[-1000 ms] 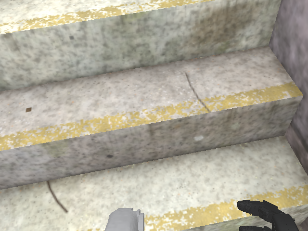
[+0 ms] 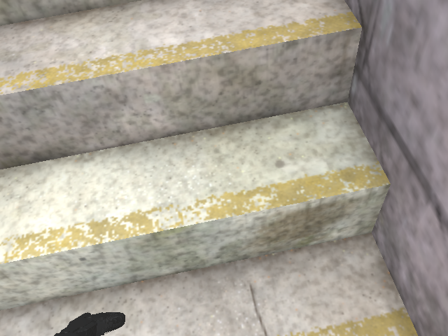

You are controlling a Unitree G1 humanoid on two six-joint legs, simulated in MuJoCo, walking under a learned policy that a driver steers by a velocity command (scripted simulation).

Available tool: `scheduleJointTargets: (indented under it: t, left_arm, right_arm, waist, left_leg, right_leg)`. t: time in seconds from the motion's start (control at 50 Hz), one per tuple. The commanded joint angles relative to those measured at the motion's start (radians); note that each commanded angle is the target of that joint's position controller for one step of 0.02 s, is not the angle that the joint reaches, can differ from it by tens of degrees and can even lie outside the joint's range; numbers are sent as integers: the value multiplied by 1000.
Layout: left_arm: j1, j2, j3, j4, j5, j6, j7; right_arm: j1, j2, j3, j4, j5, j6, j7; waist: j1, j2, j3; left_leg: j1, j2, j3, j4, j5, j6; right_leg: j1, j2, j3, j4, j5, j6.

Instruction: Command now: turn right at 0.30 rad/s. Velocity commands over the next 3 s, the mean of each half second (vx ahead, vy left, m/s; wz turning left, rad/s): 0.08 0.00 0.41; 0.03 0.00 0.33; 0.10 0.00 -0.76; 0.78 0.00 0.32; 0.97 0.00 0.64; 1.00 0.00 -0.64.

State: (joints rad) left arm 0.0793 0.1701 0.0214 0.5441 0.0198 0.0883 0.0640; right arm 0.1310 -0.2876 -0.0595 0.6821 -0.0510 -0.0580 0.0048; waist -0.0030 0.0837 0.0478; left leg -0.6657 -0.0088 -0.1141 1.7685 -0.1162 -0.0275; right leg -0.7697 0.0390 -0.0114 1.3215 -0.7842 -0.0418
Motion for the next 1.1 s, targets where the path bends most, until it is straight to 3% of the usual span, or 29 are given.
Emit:
scheduleJointTargets:
  t: [0.02, 0.06, 0.08, 0.1, 0.16, 0.26, 0.34, 0.38, 0.4, 0.44, 0.46, 0.48, 0.5, 0.52, 0.56, 0.62, 0.68, 0.76, 0.8, 0.84, 0.86, 0.88, 0.9, 0.92, 0.94, 0.96, 1.0, 1.04, 1.1]
  left_arm:
    - [-74, 31, -2, -12, 27, -54, -6]
    - [-78, 8, -15, -5, 44, -90, -4]
    - [-105, 11, -15, -7, 38, -105, 2]
    - [-109, 47, -10, -29, 31, -126, 16]
    - [-110, 80, 4, -37, 30, -159, 43]
    - [-29, 113, 24, 20, 55, -170, 28]
    - [-83, 144, 25, 15, 37, -146, 30]
    - [-152, 152, 24, 6, 20, -149, 21]
    - [-164, 158, 29, 8, 4, -150, 10]
    - [-163, 131, 26, 22, -40, -126, -23]
    - [-186, 28, -4, -5, -47, -116, -49]
    - [-161, -13, -17, -91, -46, -110, -65]
    - [-126, -36, -16, -149, 6, -108, -59]
    - [-110, -13, -19, -171, 15, -112, -46]
    - [-239, 29, -18, -210, 35, -123, -43]
    - [-264, 38, -17, -208, 35, -107, -30]
    - [-351, -33, -42, -256, 38, -110, -14]
    - [-381, -67, -75, -318, 30, -67, 2]
    - [-304, -75, -92, -302, -1, -50, -8]
    - [59, -24, -46, -93, -41, -46, -6]
    - [246, 12, -26, -15, -37, -61, -7]
    - [264, 48, -7, 34, -21, -68, -15]
    - [228, 150, 20, 45, 9, -48, -7]
    - [65, 149, 32, 45, -7, -3, 21]
    - [-78, 79, 27, 17, -23, -2, 28]
    - [-137, 61, 31, 35, -28, -13, 23]
    - [-76, 62, 44, 105, -31, -47, 31]
    - [35, 38, 43, 170, -19, -71, 14]
    - [110, 27, 43, 183, -32, -100, 10]
  right_arm:
    - [256, 76, 19, 20, -11, 45, -22]
    - [145, 59, 15, -34, 9, 84, -50]
    - [126, 40, 6, -54, -1, 106, -61]
    - [70, 16, -3, -94, -9, 130, -72]
    - [153, -30, -43, -98, -38, 179, -113]
    - [122, -7, -53, -100, 4, 155, -45]
    - [155, 22, -36, -104, 20, 135, -6]
    - [316, -4, -47, -75, 19, 138, -29]
    - [429, -7, -48, -60, 14, 142, -35]
    - [467, 11, -48, -46, 39, 103, -43]
    - [430, 32, -39, -19, 33, 92, -37]
    - [352, -29, -38, -61, 38, 73, -46]
    - [262, -131, -60, -109, 8, 69, -61]
    - [240, -200, -80, -118, -2, 66, -63]
    - [258, -148, -70, -79, 3, 37, -56]
    - [266, -117, -58, -40, 9, 17, -55]
    - [373, -115, -64, 30, 6, 5, -64]
    - [290, -110, -50, 52, 22, 28, -90]
    - [181, -131, -53, 50, 34, 57, -84]
    - [140, -165, -62, 36, 42, 33, -61]
    - [113, -160, -62, 82, 74, 3, -37]
    - [172, -129, -62, 110, 95, -4, -16]
    - [134, -88, -62, 37, 80, 13, 12]
    - [146, -12, -43, 9, -11, 39, 38]
    - [156, 39, -27, 1, -48, 53, 47]
    - [132, 58, -11, -35, -52, 60, 38]
    - [10, 109, 27, -107, -31, 40, 12]
    - [40, 128, 47, -101, -16, 32, 5]
    - [53, 138, 56, -88, -14, 32, 0]
  waist:
    - [-106, -179, -137]
    - [-89, -198, -39]
    - [-99, -197, 25]
    - [-94, -165, 33]
    - [-119, -104, -66]
    - [-85, -145, -46]
    - [-110, -182, -67]
    - [-187, -213, -152]
    - [-228, -202, -202]
    - [-257, -101, -187]
    - [-222, 60, -48]
    - [-95, 135, 11]
    - [-41, 130, -130]
    - [-32, 51, -142]
    - [-59, -110, -46]
    - [-81, -133, -69]
    - [-133, -95, -96]
    - [-73, -45, -65]
    - [-8, -13, -119]
    - [65, 122, -336]
    - [136, 163, -440]
    - [138, 71, -461]
    - [99, -289, -409]
    - [7, -524, -386]
    - [-38, -352, -287]
    - [-72, -220, -167]
    - [-67, -41, 3]
    - [-47, -36, 8]
    - [-33, -56, -2]
  left_leg:
    - [-214, -110, 25, 320, 4, -7]
    - [-240, -156, -26, 288, 11, -35]
    - [-266, -154, -38, 257, 18, -44]
    - [-251, -120, -74, 231, -4, -40]
    - [-198, -124, 38, 325, -22, -32]
    - [-291, -67, 85, 37, -53, 44]
    - [-108, 0, 176, -450, -334, 75]
    - [179, -21, 207, -690, -353, 161]
    - [280, -6, 184, -867, -300, 202]
    - [394, -53, 218, -1265, -22, 265]
    - [451, -83, 89, -1389, 81, 295]
    - [451, 10, -304, -1181, 780, 357]
    - [530, 161, -651, -1335, 813, 450]
    - [540, 240, -735, -1429, 472, 488]
    - [547, 185, -638, -1412, 193, 417]
    - [611, 138, -428, -1341, 372, 340]
    - [719, 154, -416, -1336, 458, 323]
    - [543, 155, -271, -1522, 496, 261]
    - [371, 111, -87, -1704, 678, 234]
    - [515, 183, 4, -1530, 1579, 243]
    - [695, 221, 43, -1370, 1832, 228]
    - [805, 198, 32, -1165, 1704, 199]
    - [548, 59, 48, -840, 1137, 130]
    - [302, -119, 12, -502, 88, 89]
    - [158, -117, -68, -90, 4, 33]
    - [45, -116, -44, 90, 66, 25]
    - [-136, -101, -18, 220, 96, 37]
    - [-240, -87, 15, 284, 63, 45]
    - [-274, -45, 51, 101, 103, 61]
  right_leg:
    - [260, -162, 176, -434, 465, -126]
    - [116, -249, 155, -570, 432, -86]
    - [79, -283, 159, -617, 459, -95]
    - [95, -344, 202, -686, 589, -105]
    - [256, -382, 170, -759, 789, -155]
    - [558, -339, 69, -870, 463, -107]
    - [737, -319, -133, -917, 1095, -89]
    - [717, -320, -202, -751, 1702, -108]
    - [741, -336, -204, -593, 1744, -118]
    - [687, -251, -233, -201, 1291, -61]
    - [354, -131, -175, 91, 449, -31]
    - [29, -6, -59, 496, 331, 58]
    - [-65, 32, 35, 725, 330, 100]
    - [-163, 21, 81, 836, 319, 106]
    - [-358, 0, 103, 929, 320, 62]
    - [-467, -20, 63, 1024, 339, 34]
    - [-650, -34, 74, 1157, 222, 4]
    - [-486, -88, 23, 780, 243, -9]
    - [27, -65, -125, 200, 151, -54]
    - [352, 29, -186, 191, 204, -71]
    - [408, 39, -148, 9, 262, -76]
    - [399, 86, -12, -273, 230, -93]
    - [415, -73, 497, -572, 275, -214]
    - [380, -129, 995, -914, 189, -322]
    - [249, -156, 1054, -963, 57, -322]
    - [148, -136, 944, -884, -54, -307]
    - [65, -61, 608, -719, 158, -262]
    - [156, -28, 465, -708, 283, -228]
    - [234, -7, 367, -688, 519, -225]
